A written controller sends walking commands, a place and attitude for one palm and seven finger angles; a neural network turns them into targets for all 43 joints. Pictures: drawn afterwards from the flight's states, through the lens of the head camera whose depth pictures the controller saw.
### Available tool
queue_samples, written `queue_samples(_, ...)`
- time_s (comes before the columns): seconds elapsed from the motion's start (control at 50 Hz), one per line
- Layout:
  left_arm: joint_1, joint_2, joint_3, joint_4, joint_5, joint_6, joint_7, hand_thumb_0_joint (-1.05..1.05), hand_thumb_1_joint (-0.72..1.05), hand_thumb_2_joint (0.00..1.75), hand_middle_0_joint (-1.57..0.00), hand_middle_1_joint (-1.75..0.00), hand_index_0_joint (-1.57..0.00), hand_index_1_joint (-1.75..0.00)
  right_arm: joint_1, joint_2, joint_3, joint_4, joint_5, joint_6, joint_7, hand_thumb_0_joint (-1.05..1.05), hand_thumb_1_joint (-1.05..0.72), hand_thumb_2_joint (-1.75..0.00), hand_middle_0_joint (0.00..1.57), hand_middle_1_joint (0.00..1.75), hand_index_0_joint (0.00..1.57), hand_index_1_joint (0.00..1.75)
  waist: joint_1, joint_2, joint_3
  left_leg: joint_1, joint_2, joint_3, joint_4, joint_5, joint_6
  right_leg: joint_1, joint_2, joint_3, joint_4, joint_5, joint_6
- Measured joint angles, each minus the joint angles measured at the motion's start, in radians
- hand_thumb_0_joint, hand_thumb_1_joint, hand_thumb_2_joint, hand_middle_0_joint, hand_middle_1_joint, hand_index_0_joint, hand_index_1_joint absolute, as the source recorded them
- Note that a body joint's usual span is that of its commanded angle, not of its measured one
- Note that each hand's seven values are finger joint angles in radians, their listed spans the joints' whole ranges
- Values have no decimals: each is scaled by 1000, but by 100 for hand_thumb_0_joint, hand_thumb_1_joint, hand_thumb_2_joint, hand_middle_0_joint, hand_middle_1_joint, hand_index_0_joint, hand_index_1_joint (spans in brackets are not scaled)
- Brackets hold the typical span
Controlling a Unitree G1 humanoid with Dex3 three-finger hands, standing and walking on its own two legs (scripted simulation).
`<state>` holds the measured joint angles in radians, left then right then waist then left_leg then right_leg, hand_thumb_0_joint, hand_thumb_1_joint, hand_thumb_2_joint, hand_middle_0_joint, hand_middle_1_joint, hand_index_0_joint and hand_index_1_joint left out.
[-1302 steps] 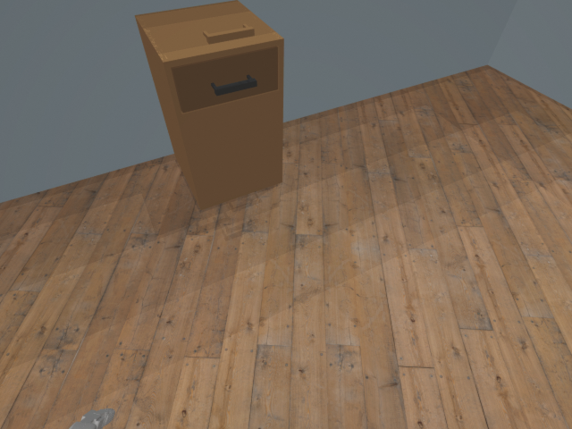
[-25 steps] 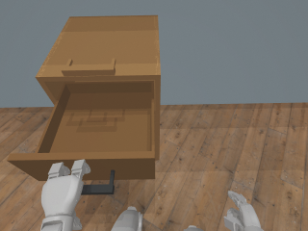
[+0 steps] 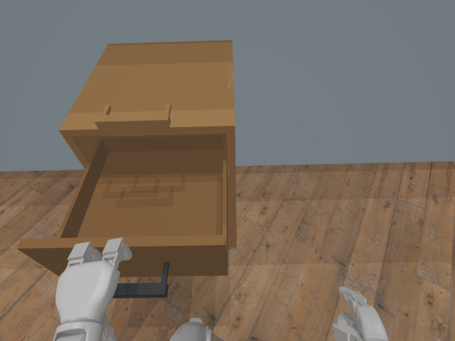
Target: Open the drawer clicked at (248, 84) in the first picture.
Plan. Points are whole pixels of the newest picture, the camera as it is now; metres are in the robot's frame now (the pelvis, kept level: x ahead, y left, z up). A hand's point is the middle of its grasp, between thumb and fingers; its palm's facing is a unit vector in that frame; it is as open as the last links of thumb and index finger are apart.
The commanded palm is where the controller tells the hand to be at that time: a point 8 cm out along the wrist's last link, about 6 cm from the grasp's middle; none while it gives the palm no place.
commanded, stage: lift the hand off the handle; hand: left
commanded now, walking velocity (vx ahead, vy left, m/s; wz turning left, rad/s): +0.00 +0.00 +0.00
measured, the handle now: (130, 279) +0.25 +0.23 -0.09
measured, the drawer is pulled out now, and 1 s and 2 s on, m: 0.30 0.30 0.30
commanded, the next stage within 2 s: draw the hand back to the body in 0.98 s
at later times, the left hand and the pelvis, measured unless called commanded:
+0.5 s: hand (102, 275) +0.22 +0.23 +0.02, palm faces +0.03 -0.09 -1.00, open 13.8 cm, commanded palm +0.19 +0.23 +0.08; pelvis +0.01 -0.01 +0.02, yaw +0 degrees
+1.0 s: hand (94, 271) +0.21 +0.23 +0.05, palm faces +0.03 -0.12 -0.99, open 13.8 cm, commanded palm +0.19 +0.23 +0.11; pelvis +0.02 -0.01 +0.03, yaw +0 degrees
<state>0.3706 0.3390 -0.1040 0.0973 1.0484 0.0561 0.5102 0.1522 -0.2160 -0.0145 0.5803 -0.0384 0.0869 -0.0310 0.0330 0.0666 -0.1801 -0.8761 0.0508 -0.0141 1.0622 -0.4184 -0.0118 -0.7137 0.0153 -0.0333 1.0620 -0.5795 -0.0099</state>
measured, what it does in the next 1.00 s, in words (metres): stands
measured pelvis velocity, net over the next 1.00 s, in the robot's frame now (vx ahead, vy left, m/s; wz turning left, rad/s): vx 0.02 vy -0.01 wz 0.00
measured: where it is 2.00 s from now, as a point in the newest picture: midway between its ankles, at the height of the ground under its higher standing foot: outside the picture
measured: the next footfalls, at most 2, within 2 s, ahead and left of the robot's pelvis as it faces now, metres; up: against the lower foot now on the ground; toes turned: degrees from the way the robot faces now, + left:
none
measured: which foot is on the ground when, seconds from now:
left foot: down 0.00-1.00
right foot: down 0.00-1.00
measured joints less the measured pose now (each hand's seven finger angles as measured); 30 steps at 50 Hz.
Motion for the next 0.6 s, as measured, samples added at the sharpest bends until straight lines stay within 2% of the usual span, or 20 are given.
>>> queue_samples(0.22,8,11,13,-25,-18,-13,-29,0,-49,30,-32,-120,-41,-124,5,-7,-4,-3,5,-5,-1,1,-91,-90,20,30,20,29,3,6,14,51,-2,1,-43,11,-5,48,-2,0,-39,10,-4)
queue_samples(0.4,18,11,27,-95,-24,-12,-36,0,-49,30,-32,-120,-36,-122,8,-7,-8,-4,10,6,11,1,-91,-90,20,30,20,29,8,9,6,94,-3,7,-78,16,-7,86,-2,5,-71,16,-6)
queue_samples(0.52,40,5,17,-103,-38,22,-78,0,-49,30,-32,-120,-33,-121,8,-7,-2,-16,20,21,19,1,-91,-90,20,30,20,29,9,8,2,140,-2,19,-118,24,-7,125,-3,16,-106,27,-6)
queue_samples(0.6,81,16,23,-136,-46,4,-104,0,-49,30,-32,-120,-32,-120,12,-8,1,-24,20,20,19,1,-91,-90,20,30,20,29,12,2,5,169,-2,21,-140,29,-8,152,-3,18,-128,33,-7)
